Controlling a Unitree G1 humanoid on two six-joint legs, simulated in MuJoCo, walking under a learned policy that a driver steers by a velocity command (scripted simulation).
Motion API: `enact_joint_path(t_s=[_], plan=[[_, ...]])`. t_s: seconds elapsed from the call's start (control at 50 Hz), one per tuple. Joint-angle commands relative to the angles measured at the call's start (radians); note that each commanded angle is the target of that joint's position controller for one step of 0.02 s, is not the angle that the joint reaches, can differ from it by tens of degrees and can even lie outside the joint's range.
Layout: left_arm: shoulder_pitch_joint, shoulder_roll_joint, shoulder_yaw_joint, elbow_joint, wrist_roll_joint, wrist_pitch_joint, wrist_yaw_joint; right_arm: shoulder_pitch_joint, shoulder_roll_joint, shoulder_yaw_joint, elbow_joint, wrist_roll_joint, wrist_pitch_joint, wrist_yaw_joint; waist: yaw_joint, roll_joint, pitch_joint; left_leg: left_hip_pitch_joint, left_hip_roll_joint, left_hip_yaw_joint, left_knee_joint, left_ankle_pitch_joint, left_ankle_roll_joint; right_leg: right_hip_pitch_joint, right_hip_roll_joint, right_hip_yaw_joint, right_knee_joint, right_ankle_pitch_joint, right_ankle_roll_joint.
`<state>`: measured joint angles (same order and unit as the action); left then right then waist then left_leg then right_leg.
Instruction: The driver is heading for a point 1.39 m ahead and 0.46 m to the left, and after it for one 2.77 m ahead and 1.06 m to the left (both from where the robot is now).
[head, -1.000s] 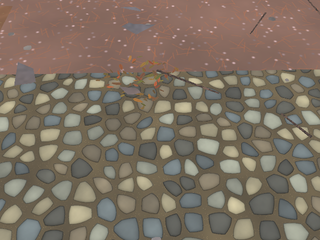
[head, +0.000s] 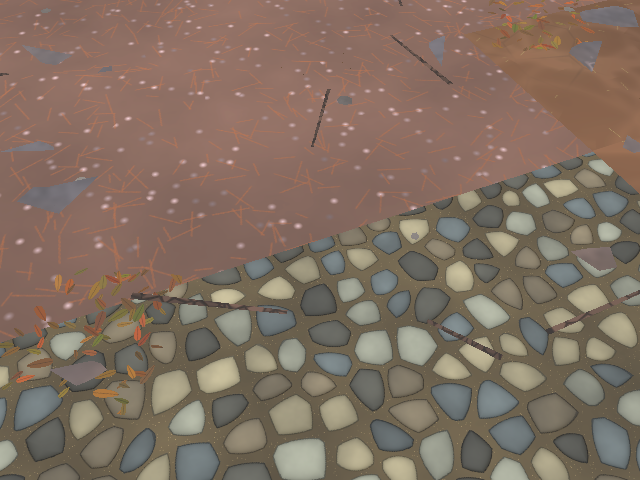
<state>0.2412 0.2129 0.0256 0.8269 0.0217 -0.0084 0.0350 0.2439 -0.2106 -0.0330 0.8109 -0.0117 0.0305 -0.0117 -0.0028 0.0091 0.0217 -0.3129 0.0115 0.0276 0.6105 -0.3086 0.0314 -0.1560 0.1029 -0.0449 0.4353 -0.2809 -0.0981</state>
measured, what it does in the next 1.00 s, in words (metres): steps on the spot, turning left: left foot, then right foot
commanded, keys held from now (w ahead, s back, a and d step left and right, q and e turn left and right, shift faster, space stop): q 0.62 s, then w+q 0.18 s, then w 0.20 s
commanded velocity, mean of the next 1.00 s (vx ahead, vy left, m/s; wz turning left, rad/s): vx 0.10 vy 0.00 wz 0.49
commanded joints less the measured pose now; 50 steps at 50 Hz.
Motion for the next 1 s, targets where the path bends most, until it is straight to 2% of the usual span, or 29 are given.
enact_joint_path(t_s=[0.02,0.04,0.06,0.08,0.12,0.16,0.2,0.26,0.34,0.4,0.44,0.46,0.48,0.5,0.52,0.54,0.56,0.58,0.62,0.64,0.68,0.74,0.86,0.88,0.92,0.94,0.96,0.98,1.0], plan=[[0.053,0.178,0.053,-0.043,-0.008,0.0,0.021,0.035,-0.133,-0.031,-0.067,-0.005,-0.035,-0.007,-0.003,0.011,-0.055,0.108,0.054,-0.112,-0.189,0.303,0.051,0.023,-0.258,0.129,0.133,0.507,-0.041],[0.06,0.141,0.048,-0.077,-0.002,-0.001,0.021,0.094,-0.229,-0.054,-0.072,-0.015,-0.046,-0.008,0.012,0.153,-0.084,0.223,0.243,-0.353,-0.185,0.716,0.13,-0.128,-0.132,0.039,0.327,0.158,0.013],[0.009,0.1,0.039,-0.095,-0.009,0.016,0.021,0.143,-0.255,-0.066,-0.057,0.005,-0.041,-0.002,-0.042,0.273,-0.075,0.244,0.389,-0.536,-0.238,0.993,0.313,-0.299,0.013,-0.002,0.496,-0.345,0.06],[-0.008,0.106,0.036,-0.096,0.003,0.028,0.015,0.171,-0.228,-0.062,-0.046,0.01,-0.038,0.001,-0.036,0.147,-0.078,0.241,0.364,-0.507,-0.261,0.884,0.341,-0.333,-0.025,0.071,0.636,-0.372,0.076],[-0.037,0.115,0.043,-0.096,-0.005,0.034,0.003,0.044,-0.195,-0.059,-0.075,0.008,-0.019,-0.005,0.009,0.059,-0.02,0.168,0.235,-0.377,-0.281,0.659,0.263,-0.368,-0.065,0.098,0.674,-0.234,0.103],[-0.032,0.131,0.046,-0.1,0.002,0.04,-0.006,-0.007,-0.18,-0.057,-0.101,0.011,-0.01,-0.005,0.023,0.081,-0.048,0.173,0.162,-0.317,-0.277,0.632,0.22,-0.359,-0.066,0.083,0.647,-0.164,0.129],[-0.035,0.118,0.041,-0.111,-0.001,0.044,-0.009,0.026,-0.193,-0.064,-0.1,0.01,-0.011,0.0,0.009,0.079,-0.084,0.198,0.145,-0.315,-0.265,0.62,0.211,-0.354,-0.062,0.074,0.594,-0.148,0.144],[-0.073,0.111,0.033,-0.138,-0.005,0.048,-0.006,0.061,-0.22,-0.078,-0.102,0.004,-0.007,-0.001,-0.019,0.103,-0.086,0.206,0.147,-0.367,-0.265,0.504,0.214,-0.358,-0.068,0.081,0.492,-0.147,0.149],[-0.091,0.121,0.026,-0.168,-0.011,0.041,-0.004,0.041,-0.238,-0.089,-0.127,-0.007,0.006,0.01,-0.032,0.132,-0.083,0.145,0.131,-0.434,-0.261,0.371,0.2,-0.28,-0.054,0.083,0.361,-0.144,0.135],[-0.048,0.132,0.025,-0.176,-0.019,0.027,0.0,-0.005,-0.246,-0.095,-0.148,-0.011,0.014,0.021,-0.016,0.152,-0.085,0.104,0.115,-0.492,-0.242,0.377,0.168,-0.178,-0.031,0.083,0.228,-0.14,0.113],[0.033,0.128,0.024,-0.162,-0.018,0.012,0.01,-0.061,-0.238,-0.093,-0.165,0.001,0.017,0.023,0.038,0.139,-0.08,0.034,0.071,-0.501,-0.201,0.302,0.107,-0.032,-0.026,0.077,-0.007,-0.02,0.095],[0.056,0.168,0.034,-0.159,-0.008,0.004,0.02,-0.06,-0.207,-0.085,-0.174,0.009,0.013,0.02,0.04,0.08,-0.076,-0.048,0.018,-0.47,-0.147,0.15,0.052,0.055,-0.108,0.152,-0.128,-0.006,0.076],[0.038,0.27,0.051,-0.183,0.008,0.003,0.026,-0.02,-0.126,-0.066,-0.196,0.016,0.008,0.019,0.009,-0.167,-0.081,-0.191,-0.115,-0.296,0.06,-0.131,-0.011,0.125,-0.381,0.439,-0.239,-0.076,-0.004],[-0.021,0.311,0.063,-0.196,0.014,0.009,0.016,-0.009,-0.187,-0.082,-0.193,-0.012,0.01,0.008,0.0,-0.24,-0.028,-0.252,-0.181,-0.144,0.266,-0.29,-0.029,-0.01,-0.505,0.564,-0.241,0.069,-0.114],[-0.028,0.245,0.048,-0.207,0.013,0.009,0.008,-0.009,-0.231,-0.094,-0.18,-0.024,0.012,0.01,-0.016,-0.147,-0.017,-0.215,-0.115,-0.157,0.411,-0.259,-0.032,-0.061,-0.489,0.505,-0.213,0.173,-0.147],[-0.075,0.186,0.032,-0.214,0.005,0.007,0.004,0.006,-0.227,-0.097,-0.158,-0.02,0.015,0.018,-0.042,-0.096,0.001,-0.199,-0.102,-0.152,0.478,-0.197,-0.034,-0.084,-0.421,0.393,-0.192,0.226,-0.126],[-0.113,0.166,0.026,-0.226,0.003,0.006,0.002,0.031,-0.218,-0.096,-0.142,-0.016,0.022,0.027,-0.059,-0.102,0.0,-0.194,-0.097,-0.134,0.526,-0.142,-0.043,-0.074,-0.356,0.293,-0.177,0.269,-0.094],[-0.118,0.166,0.026,-0.231,0.003,0.004,0.007,0.041,-0.21,-0.093,-0.137,-0.013,0.028,0.039,-0.056,-0.143,-0.013,-0.211,-0.095,-0.115,0.564,-0.111,-0.054,-0.039,-0.323,0.233,-0.163,0.328,-0.084],[-0.072,0.169,0.03,-0.226,0.005,0.002,0.008,0.014,-0.202,-0.086,-0.143,-0.004,0.034,0.053,-0.023,-0.148,-0.032,-0.237,-0.087,-0.087,0.557,-0.094,-0.079,0.032,-0.308,0.171,-0.138,0.423,-0.09],[-0.022,0.177,0.036,-0.216,0.007,0.0,0.007,-0.014,-0.198,-0.081,-0.155,-0.004,0.035,0.058,0.004,-0.149,-0.052,-0.261,-0.075,-0.08,0.526,-0.081,-0.082,0.086,-0.319,0.177,-0.153,0.304,-0.093],[0.046,0.197,0.048,-0.198,0.005,-0.003,0.003,-0.082,-0.196,-0.075,-0.183,-0.011,0.04,0.072,0.051,-0.169,-0.038,-0.314,-0.053,-0.074,0.448,-0.069,-0.082,0.149,-0.348,0.221,-0.215,-0.018,-0.099],[0.084,0.222,0.062,-0.181,0.007,-0.012,-0.004,-0.137,-0.189,-0.068,-0.205,-0.017,0.04,0.088,0.074,-0.163,0.0,-0.327,-0.031,-0.06,0.339,-0.077,-0.074,0.17,-0.39,0.241,-0.271,-0.199,-0.1],[0.086,0.241,0.074,-0.149,0.014,-0.035,-0.031,-0.161,-0.143,-0.039,-0.229,-0.013,0.007,0.098,0.06,-0.161,0.029,-0.076,-0.025,0.02,0.052,-0.139,0.003,0.007,-0.384,0.118,-0.272,-0.185,-0.076],[0.083,0.244,0.075,-0.142,0.012,-0.033,-0.036,-0.139,-0.141,-0.036,-0.222,-0.012,-0.002,0.094,0.048,-0.161,0.03,-0.007,-0.037,0.04,-0.009,-0.12,0.021,-0.032,-0.379,0.102,-0.259,-0.167,-0.075],[0.056,0.225,0.07,-0.13,-0.006,-0.023,-0.044,0.003,-0.122,-0.028,-0.162,-0.024,-0.025,0.078,-0.035,-0.096,0.014,0.25,-0.076,0.069,-0.19,0.029,0.051,-0.178,-0.334,0.027,-0.137,-0.153,-0.051],[0.055,0.171,0.05,-0.133,-0.001,-0.024,-0.047,0.129,-0.151,-0.037,-0.11,-0.031,-0.038,0.066,-0.082,-0.005,-0.039,0.435,-0.055,0.008,-0.225,-0.013,0.058,-0.287,-0.283,-0.039,0.008,-0.157,-0.022],[0.022,0.074,0.018,-0.169,0.014,-0.025,-0.055,0.252,-0.228,-0.05,-0.097,-0.05,-0.05,0.051,-0.137,0.231,-0.082,0.54,0.218,-0.352,-0.379,-0.296,0.081,-0.441,-0.198,-0.141,0.361,-0.279,0.028],[-0.021,0.123,0.03,-0.217,0.021,-0.023,-0.06,0.239,-0.357,-0.077,-0.12,-0.023,-0.052,0.036,-0.125,0.294,0.01,0.471,0.385,-0.715,-0.494,-0.407,0.202,-0.678,-0.093,-0.067,0.525,-0.308,0.041],[-0.05,0.203,0.05,-0.208,0.023,-0.022,-0.067,0.192,-0.294,-0.066,-0.123,-0.013,-0.051,0.03,-0.107,0.137,0.079,0.416,0.357,-0.616,-0.468,-0.354,0.22,-0.693,-0.173,0.034,0.604,-0.214,0.035]])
